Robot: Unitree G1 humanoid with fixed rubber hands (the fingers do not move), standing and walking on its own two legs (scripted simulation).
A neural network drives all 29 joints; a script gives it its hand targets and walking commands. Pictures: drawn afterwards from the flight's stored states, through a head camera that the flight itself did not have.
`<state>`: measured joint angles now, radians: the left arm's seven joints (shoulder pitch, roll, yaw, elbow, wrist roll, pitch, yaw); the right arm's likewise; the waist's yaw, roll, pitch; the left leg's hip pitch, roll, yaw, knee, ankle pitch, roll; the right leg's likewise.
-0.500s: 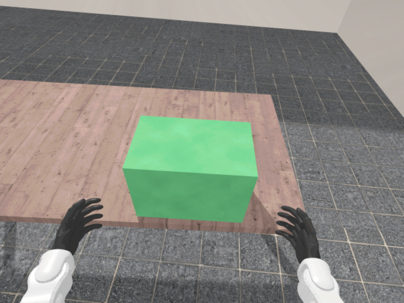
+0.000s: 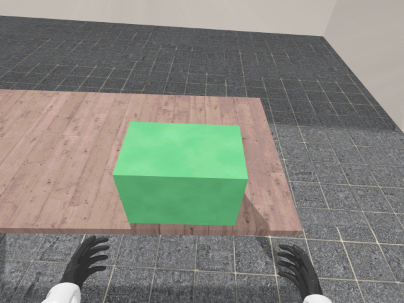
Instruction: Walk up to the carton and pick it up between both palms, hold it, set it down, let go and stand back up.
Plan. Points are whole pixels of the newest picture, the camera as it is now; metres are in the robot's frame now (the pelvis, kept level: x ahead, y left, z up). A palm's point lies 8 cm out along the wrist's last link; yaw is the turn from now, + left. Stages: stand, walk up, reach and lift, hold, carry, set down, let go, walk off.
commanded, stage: set down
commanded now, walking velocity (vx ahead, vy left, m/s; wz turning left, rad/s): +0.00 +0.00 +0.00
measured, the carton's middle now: (183, 174) +0.43 +0.08 -0.01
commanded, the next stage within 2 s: let go in 0.52 s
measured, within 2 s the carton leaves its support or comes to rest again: neither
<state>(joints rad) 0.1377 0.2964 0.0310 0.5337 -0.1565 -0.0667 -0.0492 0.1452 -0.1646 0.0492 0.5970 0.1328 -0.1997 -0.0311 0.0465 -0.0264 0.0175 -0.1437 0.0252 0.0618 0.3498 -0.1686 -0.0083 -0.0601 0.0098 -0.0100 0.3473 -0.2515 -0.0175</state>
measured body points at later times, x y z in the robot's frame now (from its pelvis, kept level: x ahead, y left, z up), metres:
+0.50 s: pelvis +0.00 +0.00 +0.00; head +0.01 +0.01 +0.45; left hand +0.16 +0.24 -0.09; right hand +0.17 -0.21 -0.09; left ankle +0.01 +0.12 -0.75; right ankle -0.04 -0.11 -0.75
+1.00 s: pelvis +0.00 +0.00 +0.00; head +0.00 +0.00 +0.45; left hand +0.17 +0.22 -0.09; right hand +0.16 -0.23 -0.09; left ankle +0.01 +0.12 -0.75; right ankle -0.04 -0.11 -0.75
